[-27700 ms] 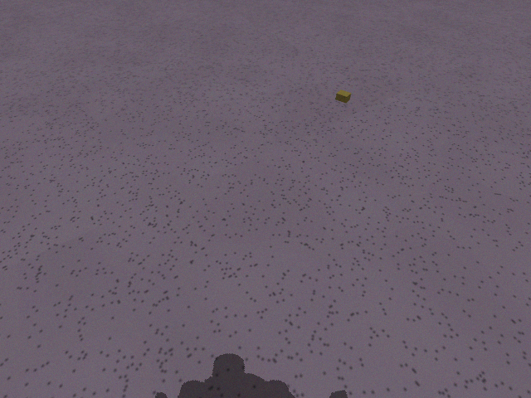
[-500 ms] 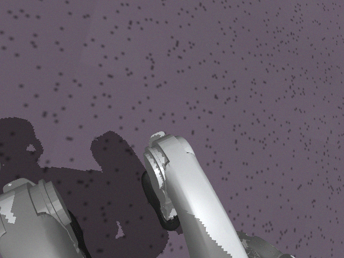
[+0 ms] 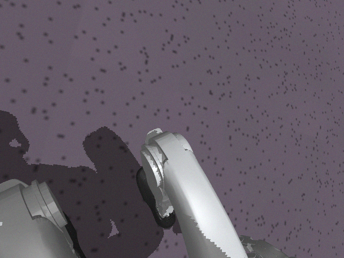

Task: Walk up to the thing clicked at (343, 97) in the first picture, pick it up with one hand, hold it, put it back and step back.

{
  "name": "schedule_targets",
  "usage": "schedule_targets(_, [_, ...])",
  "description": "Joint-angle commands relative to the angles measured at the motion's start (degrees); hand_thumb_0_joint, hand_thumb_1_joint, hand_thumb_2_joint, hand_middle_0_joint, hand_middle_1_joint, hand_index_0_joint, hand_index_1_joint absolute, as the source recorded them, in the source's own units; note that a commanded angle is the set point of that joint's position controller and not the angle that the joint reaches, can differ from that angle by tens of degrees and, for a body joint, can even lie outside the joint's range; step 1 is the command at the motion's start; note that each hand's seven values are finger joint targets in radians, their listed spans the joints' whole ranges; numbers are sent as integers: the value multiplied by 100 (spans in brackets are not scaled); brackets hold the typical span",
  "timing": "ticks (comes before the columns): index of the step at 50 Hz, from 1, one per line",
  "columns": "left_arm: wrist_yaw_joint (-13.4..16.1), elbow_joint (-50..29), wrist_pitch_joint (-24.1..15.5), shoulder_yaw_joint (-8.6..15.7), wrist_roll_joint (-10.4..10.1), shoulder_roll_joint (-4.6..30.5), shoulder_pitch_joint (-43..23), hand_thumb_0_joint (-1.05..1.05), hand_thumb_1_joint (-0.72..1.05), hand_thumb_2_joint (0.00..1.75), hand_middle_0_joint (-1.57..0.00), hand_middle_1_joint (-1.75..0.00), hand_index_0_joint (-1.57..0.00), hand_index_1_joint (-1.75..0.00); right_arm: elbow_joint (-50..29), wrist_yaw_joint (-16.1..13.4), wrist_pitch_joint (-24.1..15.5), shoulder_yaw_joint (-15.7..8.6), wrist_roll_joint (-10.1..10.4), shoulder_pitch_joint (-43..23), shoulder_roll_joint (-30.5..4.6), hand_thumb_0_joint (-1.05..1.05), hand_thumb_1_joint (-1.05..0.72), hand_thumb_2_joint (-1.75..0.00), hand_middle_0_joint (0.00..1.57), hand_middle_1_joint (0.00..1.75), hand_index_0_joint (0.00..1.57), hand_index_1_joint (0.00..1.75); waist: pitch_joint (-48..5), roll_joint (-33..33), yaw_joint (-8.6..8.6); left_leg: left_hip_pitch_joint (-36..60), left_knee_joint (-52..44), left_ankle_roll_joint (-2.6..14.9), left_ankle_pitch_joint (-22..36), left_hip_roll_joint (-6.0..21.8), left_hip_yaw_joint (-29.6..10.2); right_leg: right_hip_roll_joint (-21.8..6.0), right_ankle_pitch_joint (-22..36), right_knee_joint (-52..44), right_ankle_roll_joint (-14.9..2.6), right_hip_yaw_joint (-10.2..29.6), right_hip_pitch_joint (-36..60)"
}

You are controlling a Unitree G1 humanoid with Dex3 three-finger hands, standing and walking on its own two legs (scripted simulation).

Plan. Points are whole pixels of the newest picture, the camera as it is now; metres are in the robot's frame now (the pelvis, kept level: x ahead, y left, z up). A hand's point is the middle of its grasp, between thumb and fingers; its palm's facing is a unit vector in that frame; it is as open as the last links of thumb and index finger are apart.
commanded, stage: approach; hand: left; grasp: from above
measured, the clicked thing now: out of the picture +0.44 +0.32 -0.31
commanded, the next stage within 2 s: none
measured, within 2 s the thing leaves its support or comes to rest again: neither
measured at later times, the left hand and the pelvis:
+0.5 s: hand out of the picture +0.44 +0.31 -0.21, palm faces +0.03 -0.48 -0.88, open 12.9 cm; pelvis +0.00 +0.00 +0.00, yaw +0 degrees
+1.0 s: hand out of the picture +0.43 +0.30 -0.22, palm faces -0.03 -0.50 -0.87, open 13.2 cm; pelvis +0.00 +0.00 +0.00, yaw +0 degrees
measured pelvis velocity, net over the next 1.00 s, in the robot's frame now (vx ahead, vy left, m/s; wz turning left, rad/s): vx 0.00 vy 0.00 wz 0.00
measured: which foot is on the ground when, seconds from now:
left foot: down 0.00-1.00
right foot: down 0.00-1.00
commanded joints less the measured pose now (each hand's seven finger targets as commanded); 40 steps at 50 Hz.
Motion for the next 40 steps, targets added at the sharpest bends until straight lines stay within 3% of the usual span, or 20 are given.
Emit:
schedule_targets(1, [94, -796, 79, -369, 151, 603, -1513, 0, -33, 88, -22, -83, -20, -85, 206, 51, 17, -504, 126, 1496, -1771, 0, -89, -89, 20, 30, 20, 30, -4564, 2911, -353, 3129, -1364, 410, 1350, 194, 829, 56, 2248, -1429, -218, -662, 2282])
schedule_targets(4, [15, -841, 133, -422, 188, 520, -1459, 0, -31, 83, -21, -83, -20, -83, 234, 69, 44, -535, 170, 1470, -1726, 0, -89, -89, 20, 30, 20, 30, -4516, 2729, -303, 2942, -1340, 448, 1324, 173, 850, 60, 2225, -1411, -206, -643, 2266])
schedule_targets(6, [68, -737, 135, -307, 293, 687, -1378, 0, -30, 82, -22, -81, -21, -81, 185, 73, 71, -586, 195, 1436, -1749, 0, -89, -89, 20, 30, 20, 30, -4387, 2707, -239, 2853, -1411, 474, 1099, 179, 792, 44, 1979, -1423, -249, -643, 2031])
schedule_targets(13, [173, -413, -33, -200, 422, 796, -1237, 0, -26, 80, -26, -78, -25, -79, 205, 41, 71, -529, 94, 1362, -1641, 0, -89, -89, 20, 30, 20, 30, -3988, 2423, -278, 2580, -1410, 533, 700, 152, 826, 77, 1525, -1542, -265, -571, 1968])
schedule_targets(17, [329, -358, -123, -99, 307, 824, -1407, 0, -29, 82, -24, -80, -23, -81, 259, 23, 25, -527, 25, 1358, -1658, 0, -89, -89, 20, 30, 20, 30, -3969, 2412, -385, 2648, -1383, 537, 624, 138, 789, 49, 1414, -1607, -255, -575, 1958])
schedule_targets(20, [375, -416, -199, -79, 63, 790, -1632, 0, -31, 87, -22, -82, -21, -84, 278, 6, -13, -465, -43, 1292, -1711, 0, -89, -89, 20, 30, 20, 30, -4010, 2457, -495, 2830, -1385, 507, 796, 143, 771, 12, 1652, -1523, -211, -621, 2109])
schedule_targets(23, [326, -449, -180, -105, 25, 920, -1730, 0, -31, 85, -23, -81, -21, -83, 323, -11, -28, -393, -31, 1217, -1745, 0, -89, -89, 20, 30, 20, 30, -4010, 2598, -508, 2857, -1293, 511, 760, 155, 811, -5, 1644, -1528, -213, -601, 2021])
schedule_targets(27, [238, -434, -120, -97, 313, 1235, -1712, 0, -32, 88, -22, -82, -20, -84, 269, -8, 20, -338, 35, 1294, -1727, 0, -89, -89, 20, 30, 20, 30, -4249, 2772, -359, 2818, -1324, 482, 880, 180, 879, 31, 1770, -1564, -240, -560, 2128])
schedule_targets(31, [88, -482, 8, -213, 363, 1007, -1642, 0, -38, 90, -17, -86, -15, -88, 221, 12, 37, -418, 70, 1313, -1712, 0, -89, -89, 20, 30, 20, 30, -4267, 2750, -348, 2779, -1354, 473, 1008, 170, 902, 34, 1875, -1539, -204, -604, 2183])
schedule_targets(35, [148, -435, 75, -264, 326, 640, -1444, 0, -38, 90, -18, -85, -16, -87, 219, 73, 56, -578, 138, 1565, -1794, 0, -89, -89, 20, 30, 20, 30, -4308, 2743, -334, 2950, -1495, 444, 1043, 218, 743, 80, 1941, -1485, -231, -682, 2117])
schedule_targets(40, [189, -463, 26, -249, -5, 461, -1385, 0, -34, 87, -20, -83, -18, -85, 151, 114, 68, -557, 111, 1467, -1699, 0, -89, -89, 20, 30, 20, 30, -3949, 2408, -429, 2700, -1399, 524, 878, 154, 753, 31, 1774, -1485, -205, -643, 1961])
